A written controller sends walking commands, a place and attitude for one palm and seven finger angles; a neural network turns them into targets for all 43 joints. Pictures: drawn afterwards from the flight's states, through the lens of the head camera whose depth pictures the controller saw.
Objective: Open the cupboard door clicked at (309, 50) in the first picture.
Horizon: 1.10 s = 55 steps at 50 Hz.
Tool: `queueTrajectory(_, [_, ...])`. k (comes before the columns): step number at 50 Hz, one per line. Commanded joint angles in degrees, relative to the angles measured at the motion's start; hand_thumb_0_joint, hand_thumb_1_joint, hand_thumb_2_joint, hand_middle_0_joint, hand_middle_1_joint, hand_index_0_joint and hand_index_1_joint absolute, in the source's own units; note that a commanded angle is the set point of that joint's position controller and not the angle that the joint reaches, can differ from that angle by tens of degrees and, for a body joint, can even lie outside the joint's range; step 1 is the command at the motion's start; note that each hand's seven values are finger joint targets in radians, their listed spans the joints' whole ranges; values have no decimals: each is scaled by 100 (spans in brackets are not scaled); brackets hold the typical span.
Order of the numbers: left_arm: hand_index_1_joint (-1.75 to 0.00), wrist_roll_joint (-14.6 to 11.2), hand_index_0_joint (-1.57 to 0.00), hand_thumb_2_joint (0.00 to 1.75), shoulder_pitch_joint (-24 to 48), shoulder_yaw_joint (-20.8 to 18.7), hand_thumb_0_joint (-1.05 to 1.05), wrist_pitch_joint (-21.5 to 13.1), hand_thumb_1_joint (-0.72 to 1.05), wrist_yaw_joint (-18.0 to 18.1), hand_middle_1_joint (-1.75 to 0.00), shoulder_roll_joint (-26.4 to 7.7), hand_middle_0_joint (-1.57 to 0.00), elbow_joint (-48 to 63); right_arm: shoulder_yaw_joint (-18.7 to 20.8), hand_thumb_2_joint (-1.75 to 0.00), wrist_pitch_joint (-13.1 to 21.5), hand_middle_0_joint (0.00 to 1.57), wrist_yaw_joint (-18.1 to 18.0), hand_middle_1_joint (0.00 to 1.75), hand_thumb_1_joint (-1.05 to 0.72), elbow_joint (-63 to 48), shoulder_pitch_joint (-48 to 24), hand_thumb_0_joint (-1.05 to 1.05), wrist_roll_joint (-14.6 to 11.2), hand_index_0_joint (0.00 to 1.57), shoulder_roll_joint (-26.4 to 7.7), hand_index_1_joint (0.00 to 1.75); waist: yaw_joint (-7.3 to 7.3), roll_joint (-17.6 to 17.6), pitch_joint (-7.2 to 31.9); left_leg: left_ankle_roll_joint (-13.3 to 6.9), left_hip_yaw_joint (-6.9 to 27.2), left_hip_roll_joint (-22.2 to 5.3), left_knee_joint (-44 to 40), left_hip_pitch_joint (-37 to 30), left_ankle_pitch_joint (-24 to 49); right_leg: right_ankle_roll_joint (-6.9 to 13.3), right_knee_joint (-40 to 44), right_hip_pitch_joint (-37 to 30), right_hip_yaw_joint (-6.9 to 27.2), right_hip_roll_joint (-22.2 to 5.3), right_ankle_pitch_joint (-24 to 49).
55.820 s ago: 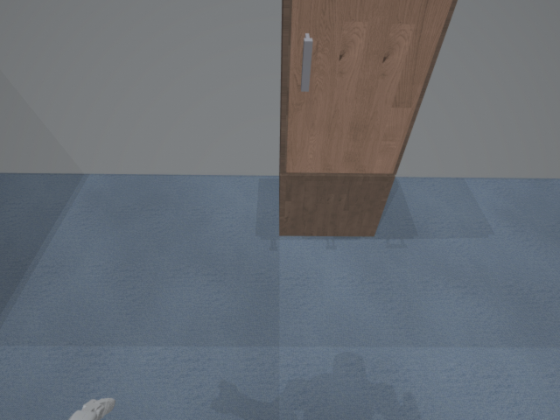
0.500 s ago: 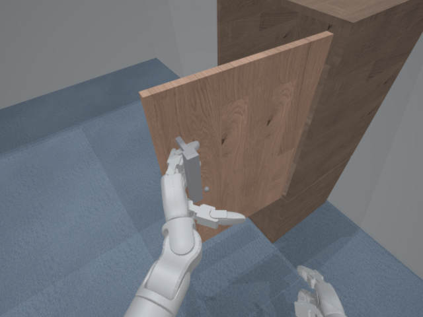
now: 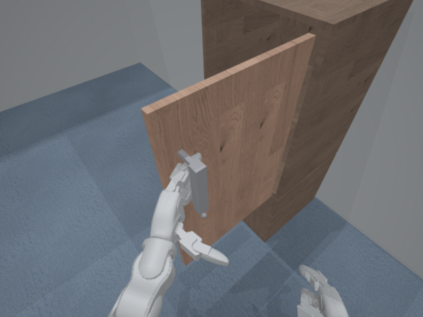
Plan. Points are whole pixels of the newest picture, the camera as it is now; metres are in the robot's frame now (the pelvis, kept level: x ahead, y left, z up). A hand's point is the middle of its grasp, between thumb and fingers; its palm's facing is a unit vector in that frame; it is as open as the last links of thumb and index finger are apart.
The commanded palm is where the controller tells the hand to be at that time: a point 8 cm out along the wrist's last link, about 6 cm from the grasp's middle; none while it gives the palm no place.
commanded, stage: slide the hand sideways off the handle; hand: left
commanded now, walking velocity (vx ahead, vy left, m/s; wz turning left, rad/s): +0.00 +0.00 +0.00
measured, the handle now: (192, 182) +0.34 +0.06 +0.09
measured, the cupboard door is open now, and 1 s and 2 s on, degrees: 91 90 90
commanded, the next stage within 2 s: draw the hand back to the body in 0.66 s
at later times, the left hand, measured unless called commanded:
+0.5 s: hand (177, 236) +0.23 +0.07 +0.09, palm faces -0.05 -1.00 -0.04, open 16.2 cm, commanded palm +0.20 +0.14 +0.09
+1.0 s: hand (140, 243) +0.21 +0.13 +0.10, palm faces -0.02 -1.00 -0.08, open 16.3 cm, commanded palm +0.18 +0.18 +0.11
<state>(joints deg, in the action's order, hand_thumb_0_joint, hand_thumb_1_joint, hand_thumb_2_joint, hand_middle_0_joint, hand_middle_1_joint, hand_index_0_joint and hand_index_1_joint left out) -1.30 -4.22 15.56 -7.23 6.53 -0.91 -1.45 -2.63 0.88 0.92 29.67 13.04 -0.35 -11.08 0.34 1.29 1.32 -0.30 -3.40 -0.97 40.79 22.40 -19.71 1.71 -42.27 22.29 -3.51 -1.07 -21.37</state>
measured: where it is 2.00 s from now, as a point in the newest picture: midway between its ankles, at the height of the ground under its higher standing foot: outside the picture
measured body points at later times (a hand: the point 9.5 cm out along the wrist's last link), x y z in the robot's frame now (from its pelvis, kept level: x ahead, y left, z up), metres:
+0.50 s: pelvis +0.03 -0.02 +0.00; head +0.04 -0.05 +0.45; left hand +0.23 +0.13 +0.09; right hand +0.22 -0.23 -0.08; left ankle +0.02 +0.12 -0.72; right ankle +0.01 -0.10 -0.72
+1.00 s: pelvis +0.02 -0.01 -0.01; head +0.02 -0.04 +0.44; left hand +0.21 +0.18 +0.11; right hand +0.20 -0.23 -0.08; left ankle +0.02 +0.12 -0.72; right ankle +0.01 -0.10 -0.72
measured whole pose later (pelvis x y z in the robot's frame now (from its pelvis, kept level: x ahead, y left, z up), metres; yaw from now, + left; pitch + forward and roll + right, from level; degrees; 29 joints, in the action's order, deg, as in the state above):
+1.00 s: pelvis +0.02 -0.01 -0.01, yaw +1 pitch +3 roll +0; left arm -11.2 -28.7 -1.0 -9.4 -8.4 -10.8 19.2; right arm -2.0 8.9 -2.8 28.5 15.8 -1.9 -13.0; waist 1.2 3.1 3.9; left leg 1.0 -1.1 -1.8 45.0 25.0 -23.1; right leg 2.6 -45.3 23.7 -5.6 -0.3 -25.0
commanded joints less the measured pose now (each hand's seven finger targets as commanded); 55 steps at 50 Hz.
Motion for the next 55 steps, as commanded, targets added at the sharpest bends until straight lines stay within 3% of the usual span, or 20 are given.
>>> queueTrajectory(1, [-30, -48, -15, 30, 597, -241, 0, -391, -50, -38, -30, 9, -15, 1792, 209, -90, 288, 20, -64, 30, -90, -1041, -751, 0, 5, 20, -516, 30, 139, -365, 1025, -84, 299, 79, -670, -486, 627, 20, 846, -332, 124, 94, 898])
queueTrajectory(4, [-30, -135, -15, 30, 19, -496, 0, -363, -50, -131, -30, -225, -15, 2005, 210, -90, 298, 20, -95, 30, -90, -1061, -756, 0, -2, 20, -538, 30, 180, -549, 1004, -87, 274, 89, -644, -427, 738, 2, 875, -479, 151, 98, 1103])
queueTrajectory(8, [-30, -156, -15, 30, -75, -534, 0, -399, -50, -228, -30, -323, -15, 2364, 206, -90, 356, 20, -134, 30, -90, -1064, -697, 0, 6, 20, -537, 30, 50, -526, 863, -109, 282, 119, -537, -422, 781, -46, 863, -344, 200, 82, 1277])
queueTrajectory(16, [-30, -296, -15, 30, -1219, -781, 0, -510, -50, -605, -30, -562, -15, 2814, 226, -90, 505, 20, -158, 30, -90, -1167, -556, 0, 13, 20, -555, 30, 115, -272, 990, -96, 264, 157, -351, -338, 1103, -72, 640, -439, 211, 48, 1929])
queueTrajectory(18, [-30, -339, -15, 30, -1278, -853, 0, -548, -50, -696, -30, -637, -15, 2903, 236, -90, 544, 20, -181, 30, -90, -1176, -518, 0, 14, 20, -570, 30, 60, -524, 1004, -113, 270, 177, -269, -265, 1103, -133, 650, -459, 277, 15, 2098])
queueTrajectory(21, [-30, -426, -15, 30, -1817, -1132, 0, -641, -50, -859, -30, -832, -15, 3048, 264, -90, 614, 20, -199, 30, -90, -1195, -439, 0, 4, 20, -584, 30, 118, -542, 1091, -104, 265, 186, -175, -174, 1282, -188, 536, -607, 332, -35, 2664])
queueTrajectory(24, [-30, -517, -15, 30, -2087, -1061, 0, -712, -50, -1055, -30, -779, -15, 3164, 259, -90, 690, 20, -210, 30, -90, -1218, -388, 0, -7, 20, -608, 30, 53, -498, 1051, -108, 268, 218, -80, -89, 1295, -240, 505, -582, 384, -70, 2891])
queueTrajectory(26, [-30, -610, -15, 30, -2278, -1396, 0, -771, -50, -1159, -30, -1047, -15, 3175, 278, -90, 728, 20, -238, 30, -90, -1202, -344, 0, -19, 20, -640, 30, 71, -621, 1009, -99, 290, 211, -31, 39, 1216, -268, 477, -561, 406, -74, 2848])
queueTrajectory(29, [-30, -667, -15, 30, -2288, -1276, 0, -874, -50, -1333, -30, -969, -15, 3280, 284, -90, 819, 20, -258, 30, -90, -1226, -314, 0, -26, 20, -651, 30, 6, -478, 868, -105, 301, 224, 72, 103, 1119, -274, 516, -379, 482, -99, 2617])
queueTrajectory(31, [-30, -780, -15, 30, -2415, -1447, 0, -948, -50, -1450, -30, -1097, -15, 3297, 298, -90, 887, 20, -282, 30, -90, -1221, -296, 0, -39, 20, -678, 30, 12, -447, 900, -94, 326, 223, 134, 194, 1014, -287, 502, -324, 523, -112, 2449])
queueTrajectory(32, [-30, -808, -15, 30, -2318, -1402, 0, -973, -50, -1505, -30, -1066, -15, 3297, 291, -90, 920, 20, -301, 30, -90, -1224, -308, 0, -44, 20, -689, 30, -21, -521, 841, -96, 340, 226, 154, 247, 952, -287, 517, -255, 518, -106, 2283])
queueTrajectory(34, [-30, -835, -15, 30, -1961, -1150, 0, -1047, -50, -1577, -30, -933, -15, 3419, 292, -90, 1021, 20, -313, 30, -90, -1205, -303, 0, -57, 20, -705, 30, -117, -344, 802, -104, 365, 231, 203, 226, 856, -247, 543, -70, 521, -92, 1891])
queueTrajectory(37, [-30, -865, -15, 30, -1986, -1231, 0, -1069, -50, -1589, -30, -989, -15, 3283, 315, -90, 1139, 20, -347, 30, -90, -1172, -265, 0, -68, 20, -727, 30, -76, -329, 909, -102, 400, 220, 242, 238, 766, -225, 520, 37, 506, -82, 1584])
queueTrajectory(40, [-30, -869, -15, 30, -2150, -1561, 0, -987, -50, -1491, -30, -1252, -15, 3289, 316, -90, 1158, 20, -365, 30, -90, -1190, -295, 0, -74, 20, -726, 30, 53, -481, 1102, -103, 390, 224, 212, 310, 749, -225, 546, -190, 564, -115, 1452])
queueTrajectory(41, [-30, -868, -15, 30, -2244, -1840, 0, -932, -50, -1448, -30, -1467, -15, 3257, 330, -90, 1145, 20, -379, 30, -90, -1167, -303, 0, -89, 20, -711, 30, 119, -450, 1130, -101, 376, 216, 199, 292, 772, -222, 561, -260, 590, -120, 1501])
queueTrajectory(43, [-30, -884, -15, 30, -2242, -1894, 0, -818, -50, -1418, -30, -1452, -15, 3356, 303, -90, 1133, 20, -394, 30, -90, -1199, -367, 0, -101, 20, -682, 30, 169, -361, 1119, -106, 346, 221, 98, 232, 791, -203, 584, -340, 535, -99, 1482])
queueTrajectory(46, [-30, -1052, -15, 30, -2255, -2140, 0, -670, -50, -1427, -30, -1523, -15, 3348, 277, -90, 1143, 20, -430, 30, -90, -1162, -448, 0, -138, 20, -677, 30, 177, -475, 926, -98, 355, 198, 3, 236, 709, -208, 728, -388, 524, -82, 1343])
queueTrajectory(48, [-30, -1138, -15, 30, -2134, -1992, 0, -611, -50, -1528, -30, -1432, -15, 3520, 233, -90, 1204, 20, -442, 30, -90, -1180, -476, 0, -159, 20, -700, 30, 148, -203, 747, -107, 354, 192, -84, 115, 693, -175, 790, -273, 423, -29, 1203])
queueTrajectory(55, [-30, -1289, -15, 30, -2059, -2130, 0, -328, -50, -1859, -30, -1622, -15, 3610, 203, -90, 1410, 20, -508, 30, -90, -1067, -478, 0, -184, 20, -786, 30, 145, -72, 519, -128, 444, 145, -346, -184, 733, -131, 901, -218, 198, 66, 1056])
